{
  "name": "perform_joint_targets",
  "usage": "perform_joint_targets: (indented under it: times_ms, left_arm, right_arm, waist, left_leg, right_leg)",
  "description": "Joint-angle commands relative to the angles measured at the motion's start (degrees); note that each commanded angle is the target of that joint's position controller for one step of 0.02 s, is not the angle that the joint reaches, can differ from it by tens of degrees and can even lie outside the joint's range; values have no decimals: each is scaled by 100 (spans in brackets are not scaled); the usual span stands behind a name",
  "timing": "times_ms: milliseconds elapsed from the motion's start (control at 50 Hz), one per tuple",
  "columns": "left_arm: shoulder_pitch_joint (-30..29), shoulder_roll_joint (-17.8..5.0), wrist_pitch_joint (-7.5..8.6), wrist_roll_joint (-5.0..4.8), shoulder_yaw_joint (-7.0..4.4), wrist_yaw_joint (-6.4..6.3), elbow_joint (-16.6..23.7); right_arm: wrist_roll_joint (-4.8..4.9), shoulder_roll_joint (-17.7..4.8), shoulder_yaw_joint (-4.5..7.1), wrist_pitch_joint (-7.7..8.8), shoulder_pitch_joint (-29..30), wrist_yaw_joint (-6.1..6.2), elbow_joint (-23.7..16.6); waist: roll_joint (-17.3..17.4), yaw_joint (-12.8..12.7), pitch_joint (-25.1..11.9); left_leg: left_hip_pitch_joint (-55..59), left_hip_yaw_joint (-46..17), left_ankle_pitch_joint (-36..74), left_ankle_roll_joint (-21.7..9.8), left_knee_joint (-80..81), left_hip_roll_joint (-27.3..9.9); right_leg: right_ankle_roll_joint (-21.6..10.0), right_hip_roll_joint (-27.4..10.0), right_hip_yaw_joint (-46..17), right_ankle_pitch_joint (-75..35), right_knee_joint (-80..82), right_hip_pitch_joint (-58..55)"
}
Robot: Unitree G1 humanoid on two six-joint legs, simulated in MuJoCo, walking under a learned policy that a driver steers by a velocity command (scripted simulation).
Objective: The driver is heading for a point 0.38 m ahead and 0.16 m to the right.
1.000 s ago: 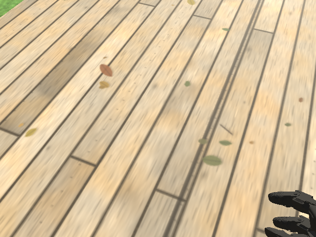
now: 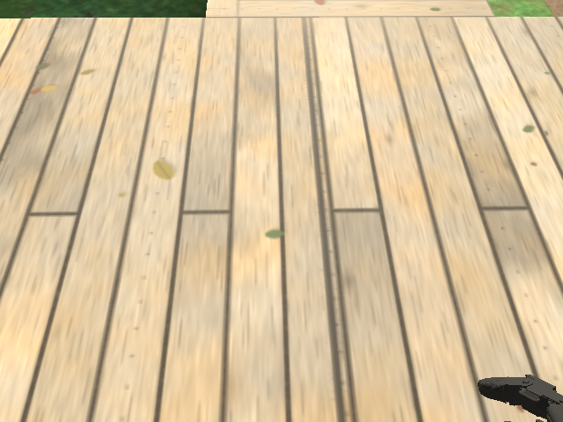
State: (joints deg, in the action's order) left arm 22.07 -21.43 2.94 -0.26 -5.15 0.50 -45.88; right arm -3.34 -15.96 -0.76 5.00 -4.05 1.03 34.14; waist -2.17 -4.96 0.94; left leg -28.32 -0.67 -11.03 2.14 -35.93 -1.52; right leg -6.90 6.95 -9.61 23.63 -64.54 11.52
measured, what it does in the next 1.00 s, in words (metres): walks ahead, turning right: right foot, then left foot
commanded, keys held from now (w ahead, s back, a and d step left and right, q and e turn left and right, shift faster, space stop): w+e+shift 0.24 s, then shift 0.76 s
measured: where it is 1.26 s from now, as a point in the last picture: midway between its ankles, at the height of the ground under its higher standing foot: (331, 360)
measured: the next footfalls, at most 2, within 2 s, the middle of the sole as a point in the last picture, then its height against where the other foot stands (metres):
right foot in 0.36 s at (361, 402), level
left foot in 0.80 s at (311, 304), level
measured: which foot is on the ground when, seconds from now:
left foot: down 0.00-0.36, up 0.38-0.78, down 0.80-1.00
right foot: up 0.00-0.34, down 0.36-1.00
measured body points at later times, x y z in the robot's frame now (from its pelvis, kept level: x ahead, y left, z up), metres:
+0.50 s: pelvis +0.41 -0.04 +0.00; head +0.45 -0.05 +0.45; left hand +0.66 +0.12 -0.11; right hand +0.38 -0.32 -0.11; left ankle +0.35 +0.15 -0.59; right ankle +0.48 -0.10 -0.72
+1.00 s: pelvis +0.60 -0.04 +0.01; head +0.61 -0.05 +0.46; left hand +0.80 +0.15 -0.12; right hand +0.65 -0.32 -0.09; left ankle +0.72 +0.03 -0.72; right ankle +0.50 -0.12 -0.72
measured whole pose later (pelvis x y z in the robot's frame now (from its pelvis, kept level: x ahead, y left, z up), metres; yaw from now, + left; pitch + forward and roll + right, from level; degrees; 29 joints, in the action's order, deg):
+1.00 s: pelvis +0.60 -0.04 +0.01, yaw -27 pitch +1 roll +0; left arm 11.7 -13.1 -2.2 0.5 -1.7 -0.5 -48.3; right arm -1.1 -10.9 0.9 1.0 -7.2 0.2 41.7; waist 0.1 -1.0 -0.1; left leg -24.8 0.5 -9.9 -0.4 -33.1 0.0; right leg -0.6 1.6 -2.0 22.7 -35.1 13.6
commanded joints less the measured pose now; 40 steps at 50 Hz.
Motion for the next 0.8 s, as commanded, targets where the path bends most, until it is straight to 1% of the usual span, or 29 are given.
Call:
perform_joint_targets:
  times_ms: [20,40,60,80,120,180,240,260,280,300,320,340,360,380,400,420,440,460,480,500,540,560,600,640,680,720,760,780,800]
  left_arm:
    - [-821,-306,18,165,79,79,767]
    - [-1102,-195,-39,241,96,173,885]
    - [-1093,-43,-132,263,135,254,954]
    - [-1196,97,-216,256,183,299,1044]
    - [-1487,213,-311,252,254,361,1298]
    - [-1952,153,-337,230,314,432,1603]
    - [-2533,141,-330,219,374,546,1709]
    - [-2647,232,-287,239,414,561,1705]
    - [-2536,256,-235,275,425,556,1634]
    - [-2168,213,-185,322,406,529,1480]
    - [-1431,88,-130,369,340,477,1235]
    - [-335,-85,-86,389,231,391,848]
    - [315,-270,-44,414,123,253,533]
    - [-237,-1093,-94,-179,-98,73,907]
    - [-495,-1249,-52,116,-73,19,1193]
    - [-535,-946,-86,198,-88,38,1268]
    - [-891,-760,-14,52,-49,114,1129]
    - [-1263,-440,65,-91,32,118,1131]
    - [-1507,-297,115,-77,92,106,1148]
    - [-1542,-236,147,9,105,116,1110]
    - [-1486,-84,199,19,140,111,920]
    - [-1430,-82,198,29,138,78,839]
    - [-1407,-66,115,39,130,-10,722]
    - [-1383,-2,-2,12,137,-69,655]
    - [-1200,41,-76,-7,148,-88,526]
    - [-1102,47,-122,13,151,-79,419]
    - [-1101,77,-142,13,168,-64,343]
    - [-1156,120,-140,-20,190,-63,321]
    - [-989,193,-103,-3,211,-62,273]
  right_arm:
    - [6,-742,426,-48,-1427,36,126]
    - [18,-679,401,-25,-1582,40,332]
    - [48,-605,382,20,-1713,31,515]
    - [119,-469,357,75,-1824,-16,680]
    - [215,-412,349,165,-1825,-94,834]
    - [184,-548,372,255,-1510,-107,924]
    - [181,-733,412,260,-1740,-86,1124]
    - [178,-762,404,247,-1907,-71,1192]
    - [194,-910,427,232,-2060,-38,1219]
    - [229,-1102,465,200,-2125,14,1221]
    - [255,-1320,508,131,-2059,56,1204]
    - [273,-1403,516,81,-1940,82,1159]
    - [324,-1313,505,66,-1833,44,1111]
    - [212,-882,425,197,-1838,91,786]
    - [451,-904,297,331,-2611,-29,571]
    - [570,-1296,377,332,-2012,-11,611]
    - [632,-1119,386,274,-1795,34,495]
    - [527,-1003,383,198,-1635,136,555]
    - [488,-1008,428,88,-1697,181,615]
    - [459,-1005,467,-26,-1773,193,610]
    - [388,-648,433,-124,-1723,218,545]
    - [344,-505,408,-128,-1580,229,490]
    - [278,-318,365,-128,-1349,212,449]
    - [268,-237,336,-127,-1075,159,451]
    - [313,-261,331,-120,-684,89,377]
    - [339,-367,355,-111,-401,27,292]
    - [295,-476,405,-79,-299,-32,241]
    - [250,-492,433,-51,-454,-56,295]
    - [190,-604,471,-23,-547,-53,334]
  waist:
    - [522,1010,-741]
    - [535,942,-422]
    - [744,809,-219]
    - [816,720,-95]
    - [809,564,47]
    - [756,327,341]
    - [414,445,740]
    - [330,489,849]
    - [411,445,720]
    - [561,255,447]
    - [672,-128,24]
    - [774,-573,-527]
    - [578,-825,-784]
    - [-1235,-271,-1059]
    - [-950,64,-3377]
    - [283,-251,-3456]
    - [675,145,-2151]
    - [1052,391,-1415]
    - [977,615,-862]
    - [838,761,-626]
    - [495,853,-506]
    - [385,826,-514]
    - [192,776,-674]
    - [25,636,-832]
    - [-78,440,-818]
    - [-204,333,-707]
    - [-245,376,-635]
    - [-217,522,-665]
    - [-91,525,-705]
  left_leg:
    - [3546,-2904,-2262,-971,2003,-1954]
    - [3108,-2170,-1394,-854,2076,-1714]
    - [2796,-1682,-911,-779,2158,-1617]
    - [2690,-1322,-444,-709,2240,-1553]
    - [2526,-615,466,-627,2445,-1535]
    - [2085,521,1333,-498,2798,-1277]
    - [2127,1412,2287,-342,3056,-975]
    - [2180,1579,3653,-298,2860,-920]
    - [2354,1588,5127,-285,2480,-950]
    - [2519,1548,6208,-266,1890,-1006]
    - [2464,1479,6733,-290,852,-1107]
    - [2197,1365,6561,-345,-444,-1215]
    - [1660,1479,4831,-283,-1972,-914]
    - [-367,1204,-1777,46,-4606,176]
    - [-1278,-522,-2476,131,-6068,227]
    - [-864,-838,-1908,105,-5853,20]
    - [-1132,-620,-1723,132,-5245,-191]
    - [-1109,-491,-1542,176,-4794,-458]
    - [-803,-436,-1444,208,-4565,-544]
    - [-419,-433,-1383,217,-4360,-601]
    - [-142,-368,-1268,244,-3572,-640]
    - [-138,-278,-1010,258,-3182,-565]
    - [-123,-158,-209,254,-2294,-461]
    - [98,-68,668,229,-1430,-329]
    - [210,-97,1175,193,-777,-241]
    - [226,-166,1120,121,-308,-198]
    - [365,-150,869,-54,238,-102]
    - [762,-74,1212,-191,771,-22]
    - [1274,-203,2493,-345,1089,-144]
  right_leg:
    - [51,-821,482,-668,-1444,3482]
    - [76,-990,450,-689,-1237,3399]
    - [126,-1085,474,-667,-1184,3341]
    - [138,-1179,504,-664,-1169,3430]
    - [165,-1268,599,-932,-1034,3631]
    - [186,-1255,823,-1885,-209,3418]
    - [-31,-1026,1563,-2458,1268,2804]
    - [-124,-794,1827,-2463,1767,2420]
    - [-184,-500,2020,-2439,2066,1938]
    - [-222,-223,2096,-2325,2281,1388]
    - [-290,-7,1972,-2181,2501,495]
    - [-463,30,1572,-2378,2763,-712]
    - [-564,-162,1213,-3129,3469,-1684]
    - [-784,-1695,-629,-6654,3009,-3430]
    - [-2168,-3187,-3128,-6807,3278,-4914]
    - [-2048,-2870,-2878,-5744,3776,-4006]
    - [-1844,-2558,-2192,-5153,4089,-2855]
    - [-1552,-2309,-1769,-4769,4258,-1777]
    - [-1444,-2131,-1364,-4920,4401,-743]
    - [-1364,-2015,-1079,-5068,4563,34]
    - [-1255,-1778,-522,-5418,4688,742]
    - [-1202,-1640,-268,-5724,4692,848]
    - [-1003,-1342,210,-5917,4560,741]
    - [-776,-1135,513,-5594,4459,574]
    - [-678,-1194,464,-5065,4393,345]
    - [-656,-1368,238,-4609,4228,119]
    - [-563,-1504,-1,-4346,3835,-65]
    - [-407,-1436,-33,-4022,3568,-33]
    - [-157,-1179,26,-3441,3298,80]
